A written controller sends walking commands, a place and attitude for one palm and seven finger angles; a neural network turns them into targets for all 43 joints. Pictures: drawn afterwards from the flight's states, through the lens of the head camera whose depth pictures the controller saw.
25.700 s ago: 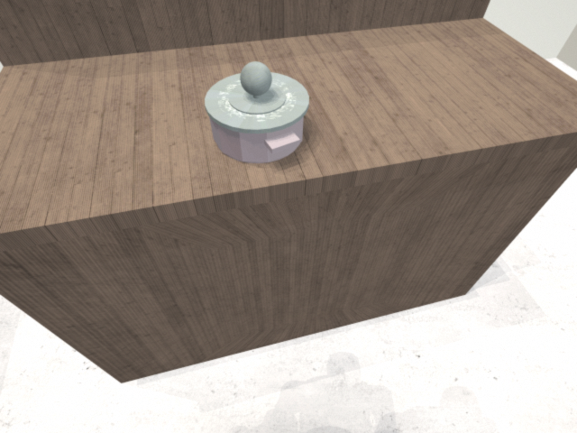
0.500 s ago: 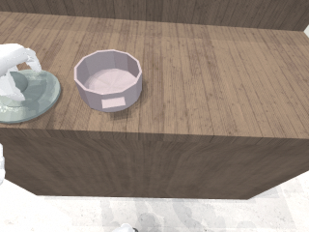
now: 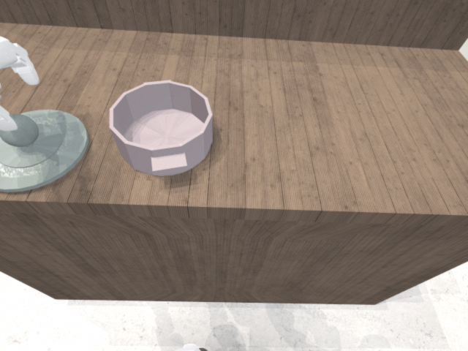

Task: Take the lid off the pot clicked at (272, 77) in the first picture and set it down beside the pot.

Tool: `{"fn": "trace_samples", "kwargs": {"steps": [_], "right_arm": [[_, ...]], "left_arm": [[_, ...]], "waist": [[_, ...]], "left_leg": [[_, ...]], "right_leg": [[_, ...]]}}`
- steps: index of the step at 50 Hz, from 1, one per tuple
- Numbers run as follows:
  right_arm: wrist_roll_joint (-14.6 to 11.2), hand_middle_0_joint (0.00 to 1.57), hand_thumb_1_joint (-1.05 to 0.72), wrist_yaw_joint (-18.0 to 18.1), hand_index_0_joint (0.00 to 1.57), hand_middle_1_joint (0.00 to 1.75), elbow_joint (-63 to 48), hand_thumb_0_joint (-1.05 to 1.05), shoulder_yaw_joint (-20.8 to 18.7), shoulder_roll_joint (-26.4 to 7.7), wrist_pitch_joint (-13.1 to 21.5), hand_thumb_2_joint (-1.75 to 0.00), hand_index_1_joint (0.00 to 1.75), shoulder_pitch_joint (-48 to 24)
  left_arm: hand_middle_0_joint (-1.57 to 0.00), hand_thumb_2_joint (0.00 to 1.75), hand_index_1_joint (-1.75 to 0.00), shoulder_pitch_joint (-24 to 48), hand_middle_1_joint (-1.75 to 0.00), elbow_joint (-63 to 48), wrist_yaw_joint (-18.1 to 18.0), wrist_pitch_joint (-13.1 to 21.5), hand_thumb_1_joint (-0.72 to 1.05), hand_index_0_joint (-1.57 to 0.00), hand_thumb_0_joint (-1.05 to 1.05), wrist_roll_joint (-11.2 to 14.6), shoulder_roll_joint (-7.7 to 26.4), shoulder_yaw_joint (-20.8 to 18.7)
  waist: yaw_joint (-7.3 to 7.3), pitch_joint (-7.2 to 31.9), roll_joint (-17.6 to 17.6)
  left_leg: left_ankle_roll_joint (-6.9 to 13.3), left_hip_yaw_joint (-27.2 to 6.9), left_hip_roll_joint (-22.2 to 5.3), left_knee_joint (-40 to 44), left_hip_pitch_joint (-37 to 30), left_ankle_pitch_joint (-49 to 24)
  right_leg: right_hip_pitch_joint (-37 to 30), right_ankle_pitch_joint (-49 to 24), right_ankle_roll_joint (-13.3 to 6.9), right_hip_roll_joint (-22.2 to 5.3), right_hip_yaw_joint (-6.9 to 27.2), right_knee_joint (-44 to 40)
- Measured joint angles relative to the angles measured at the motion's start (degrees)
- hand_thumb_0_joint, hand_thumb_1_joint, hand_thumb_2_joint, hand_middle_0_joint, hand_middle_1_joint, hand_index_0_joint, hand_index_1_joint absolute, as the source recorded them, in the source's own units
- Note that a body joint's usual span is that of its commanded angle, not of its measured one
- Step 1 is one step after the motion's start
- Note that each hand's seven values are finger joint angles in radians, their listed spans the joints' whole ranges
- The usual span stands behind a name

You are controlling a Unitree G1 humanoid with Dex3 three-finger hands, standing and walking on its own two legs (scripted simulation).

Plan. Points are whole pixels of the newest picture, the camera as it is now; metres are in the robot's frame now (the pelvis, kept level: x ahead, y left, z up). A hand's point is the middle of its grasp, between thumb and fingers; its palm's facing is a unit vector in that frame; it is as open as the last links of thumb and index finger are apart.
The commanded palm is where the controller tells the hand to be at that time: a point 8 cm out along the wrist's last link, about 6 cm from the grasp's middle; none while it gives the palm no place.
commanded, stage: raise the empty hand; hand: left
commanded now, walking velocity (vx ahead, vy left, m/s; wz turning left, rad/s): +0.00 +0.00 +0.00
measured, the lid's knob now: (18, 130) +0.45 +0.34 +0.12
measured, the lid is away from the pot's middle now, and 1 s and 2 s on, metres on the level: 0.23 0.23 0.23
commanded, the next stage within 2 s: draw the hand back to the body in 0.72 s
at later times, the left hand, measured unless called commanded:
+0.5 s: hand out of the picture +0.46 +0.34 +0.24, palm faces -0.26 -0.10 -0.96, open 11.0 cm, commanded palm +0.47 +0.34 +0.32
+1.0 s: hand out of the picture +0.45 +0.33 +0.27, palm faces -0.20 -0.09 -0.98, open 11.0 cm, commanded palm +0.43 +0.33 +0.32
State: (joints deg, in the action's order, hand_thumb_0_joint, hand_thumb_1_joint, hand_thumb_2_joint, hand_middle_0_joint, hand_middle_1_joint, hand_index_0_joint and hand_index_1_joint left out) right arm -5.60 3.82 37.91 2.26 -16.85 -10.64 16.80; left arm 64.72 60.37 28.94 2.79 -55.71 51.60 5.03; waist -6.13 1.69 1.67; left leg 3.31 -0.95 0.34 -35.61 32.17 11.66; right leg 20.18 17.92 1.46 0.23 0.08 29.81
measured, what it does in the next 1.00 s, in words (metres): stands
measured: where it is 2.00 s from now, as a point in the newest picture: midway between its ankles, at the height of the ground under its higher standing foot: outside the picture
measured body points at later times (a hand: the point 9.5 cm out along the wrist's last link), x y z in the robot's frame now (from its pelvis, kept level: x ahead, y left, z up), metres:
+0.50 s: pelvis +0.01 -0.01 +0.01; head +0.06 +0.00 +0.45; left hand +0.47 +0.34 +0.30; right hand +0.06 -0.29 -0.11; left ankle +0.06 +0.08 -0.73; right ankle -0.04 -0.16 -0.73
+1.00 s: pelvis +0.01 -0.02 +0.01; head +0.06 -0.02 +0.46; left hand +0.46 +0.33 +0.32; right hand +0.08 -0.29 -0.12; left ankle +0.06 +0.08 -0.73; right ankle -0.03 -0.16 -0.73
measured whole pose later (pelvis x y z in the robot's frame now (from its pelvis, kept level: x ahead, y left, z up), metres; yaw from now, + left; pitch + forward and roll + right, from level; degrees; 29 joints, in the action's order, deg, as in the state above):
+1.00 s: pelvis +0.01 -0.02 +0.01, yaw +0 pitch +7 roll -2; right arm -5.6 1.4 36.8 1.6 -17.6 -12.9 15.2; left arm 65.3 53.9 32.3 -1.8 -56.4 55.6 0.3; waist -5.6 1.6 2.7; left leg 2.0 -0.6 0.2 -30.3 26.5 10.5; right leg 15.7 17.4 1.3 0.2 0.6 26.3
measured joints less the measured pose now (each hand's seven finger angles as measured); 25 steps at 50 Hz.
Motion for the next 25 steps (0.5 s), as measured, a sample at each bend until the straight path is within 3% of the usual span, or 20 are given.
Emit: {"fn": "trace_samples", "kwargs": {"steps": [18,25], "right_arm": [[0.01,0.20,-0.91,-0.93,0.20,0.30,-0.10,0.01,-0.18,-0.54,-0.96,-0.90,0.30,-0.34],[-0.04,0.20,-0.91,-1.09,0.20,0.30,-0.08,0.01,-0.09,-0.44,-0.68,-0.90,0.30,-0.66]], "left_arm": [[-0.46,0.84,-0.69,2.69,-0.69,-1.03,1.57,-1.32,-0.10,-0.46,0.00,-0.24,1.92,-2.39],[-0.46,0.84,-0.69,5.13,-0.69,-0.48,2.43,-3.08,-0.10,-0.46,0.00,-0.88,2.76,-0.50]], "waist": [[-0.08,-0.13,0.69],[0.10,-0.14,0.50]], "left_leg": [[-0.37,0.09,0.10,2.58,-2.37,-0.69],[-0.73,-0.17,0.01,3.58,-3.28,-1.01]], "right_leg": [[-2.11,-0.64,0.41,-0.18,0.13,-2.24],[-3.03,-0.87,0.19,-0.04,-0.09,-3.14]]}}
